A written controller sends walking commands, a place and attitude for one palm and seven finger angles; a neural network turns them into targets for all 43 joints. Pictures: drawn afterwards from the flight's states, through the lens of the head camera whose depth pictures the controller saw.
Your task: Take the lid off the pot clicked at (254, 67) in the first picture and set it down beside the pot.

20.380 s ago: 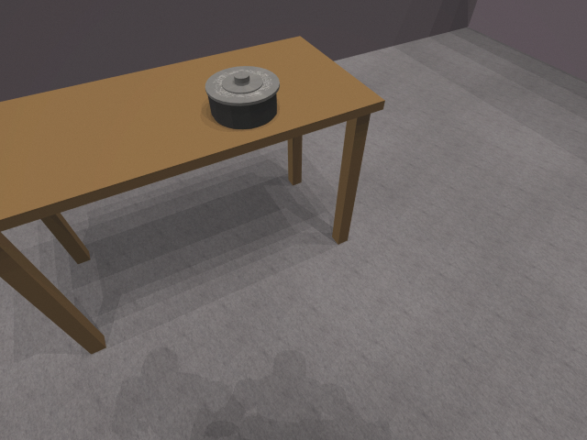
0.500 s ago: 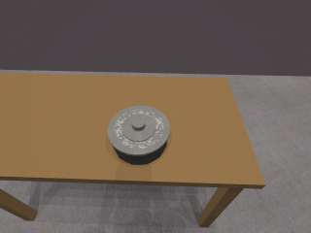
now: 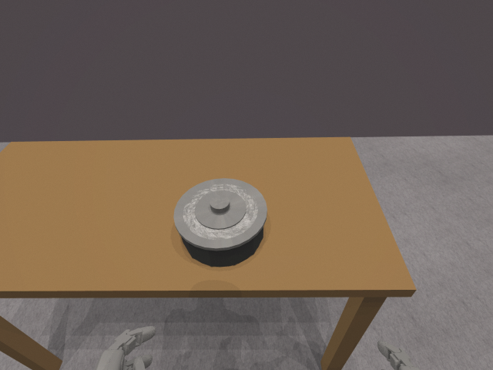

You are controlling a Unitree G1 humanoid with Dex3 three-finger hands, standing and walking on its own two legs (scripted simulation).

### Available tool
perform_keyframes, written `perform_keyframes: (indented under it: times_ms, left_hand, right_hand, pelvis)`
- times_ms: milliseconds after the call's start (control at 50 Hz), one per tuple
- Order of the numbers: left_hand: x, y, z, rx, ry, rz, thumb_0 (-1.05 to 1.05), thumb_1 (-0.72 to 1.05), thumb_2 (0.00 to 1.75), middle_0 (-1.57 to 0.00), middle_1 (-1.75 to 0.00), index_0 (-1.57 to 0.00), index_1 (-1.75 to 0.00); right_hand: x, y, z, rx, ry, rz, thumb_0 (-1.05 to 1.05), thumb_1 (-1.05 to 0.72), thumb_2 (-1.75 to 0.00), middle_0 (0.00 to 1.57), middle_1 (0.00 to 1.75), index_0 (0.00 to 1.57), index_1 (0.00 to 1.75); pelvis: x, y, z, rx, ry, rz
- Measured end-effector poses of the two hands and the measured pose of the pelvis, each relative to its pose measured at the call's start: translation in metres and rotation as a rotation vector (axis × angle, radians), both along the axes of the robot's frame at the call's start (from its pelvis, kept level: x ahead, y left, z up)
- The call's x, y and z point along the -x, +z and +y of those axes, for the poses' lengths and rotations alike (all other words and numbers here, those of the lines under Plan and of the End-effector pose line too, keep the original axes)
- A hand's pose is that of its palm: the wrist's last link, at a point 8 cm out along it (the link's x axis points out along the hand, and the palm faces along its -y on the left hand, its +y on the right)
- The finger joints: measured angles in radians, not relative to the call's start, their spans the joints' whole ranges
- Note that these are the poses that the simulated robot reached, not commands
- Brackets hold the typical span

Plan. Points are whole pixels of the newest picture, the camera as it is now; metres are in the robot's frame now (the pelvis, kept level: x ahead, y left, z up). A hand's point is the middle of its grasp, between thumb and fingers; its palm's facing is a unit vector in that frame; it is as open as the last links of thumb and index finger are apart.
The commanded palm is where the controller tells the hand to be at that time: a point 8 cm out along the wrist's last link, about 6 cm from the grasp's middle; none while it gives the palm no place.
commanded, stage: lift the closed hand beside the body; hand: left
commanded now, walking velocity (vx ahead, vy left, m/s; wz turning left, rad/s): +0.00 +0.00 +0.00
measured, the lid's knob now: (219, 203) +0.44 +0.08 +0.02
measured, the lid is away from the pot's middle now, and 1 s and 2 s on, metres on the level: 0.00 0.00 0.00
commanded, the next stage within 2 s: raise the hand higher, near the body in 0.36 s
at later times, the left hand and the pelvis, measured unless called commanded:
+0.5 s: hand out of the picture +0.12 +0.21 -0.04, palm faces +0.23 -0.91 -0.34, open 3.0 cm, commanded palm +0.08 +0.25 +0.00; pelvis +0.00 -0.02 +0.00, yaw +1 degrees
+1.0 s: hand (101, 340) +0.16 +0.21 +0.04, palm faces +0.27 -0.88 -0.39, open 3.1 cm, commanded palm +0.12 +0.25 +0.08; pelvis +0.03 -0.02 +0.00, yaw +1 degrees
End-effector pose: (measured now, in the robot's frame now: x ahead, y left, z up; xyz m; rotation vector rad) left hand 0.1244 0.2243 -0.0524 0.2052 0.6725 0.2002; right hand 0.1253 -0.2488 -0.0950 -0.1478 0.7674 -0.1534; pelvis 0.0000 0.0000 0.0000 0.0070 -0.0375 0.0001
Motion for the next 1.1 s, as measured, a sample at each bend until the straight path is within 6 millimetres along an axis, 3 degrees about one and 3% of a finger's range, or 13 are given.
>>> perform_keyframes:
  times_ms: [100,140,260,420,560,760,1100]
  left_hand:
    - [0.021,0.007,-0.003,0.055,0.024,-0.065,0.01,0.91,0.9,-0.62,-0.76,-0.63,-0.76]
    - [0.029,0.012,0.004,0.038,0.058,-0.086,0.01,0.91,0.9,-0.71,-0.85,-0.71,-0.85]
    - [0.04,0.019,0.016,-0.015,0.097,-0.068,0.01,0.9,0.9,-0.96,-1.13,-0.97,-1.14]
    - [0.039,0.036,0.026,-0.085,0.101,-0.079,0.01,0.9,0.9,-1.2,-1.4,-1.21,-1.4]
    - [0.03,0.056,0.029,-0.128,0.099,-0.121,0.01,0.9,0.9,-1.27,-1.47,-1.27,-1.47]
    - [0.017,0.084,0.029,-0.16,0.088,-0.206,0.01,0.9,0.9,-1.29,-1.49,-1.29,-1.49]
    - [-0.012,0.135,0.031,-0.245,0.041,-0.38,0.01,0.89,0.9,-1.29,-1.49,-1.3,-1.5]
  right_hand:
    - [-0.05,0.048,0.0,0.061,0.076,-0.176,0.02,-0.91,-0.9,0.2,0.3,0.2,0.3]
    - [-0.059,0.056,-0.001,0.09,0.106,-0.192,0.01,-0.91,-0.9,0.2,0.3,0.21,0.31]
    - [-0.051,0.046,-0.002,0.1,0.123,-0.146,0.01,-0.9,-0.9,0.2,0.3,0.23,0.33]
    - [-0.035,0.017,0.014,0.022,0.106,-0.049,0.02,-0.9,-0.9,0.2,0.3,0.21,0.31]
    - [-0.038,0.009,0.02,-0.001,0.107,-0.03,0.02,-0.9,-0.9,0.21,0.3,0.21,0.31]
    - [-0.074,0.024,0.012,0.029,0.109,-0.107,0.02,-0.9,-0.9,0.21,0.3,0.2,0.3]
    - [-0.082,0.019,0.017,-0.003,0.112,-0.081,0.02,-0.9,-0.9,0.21,0.3,0.2,0.31]
  pelvis:
    - [0.004,0.0,-0.011,0.007,0.003,-0.008]
    - [0.006,0.0,-0.014,0.013,0.015,-0.01]
    - [0.009,-0.001,-0.017,0.02,0.03,-0.004]
    - [0.002,-0.001,-0.019,0.016,0.025,0.004]
    - [-0.007,0.0,-0.019,0.013,0.019,0.003]
    - [-0.019,0.002,-0.019,0.01,0.019,-0.003]
    - [-0.029,0.003,-0.02,0.005,0.016,-0.004]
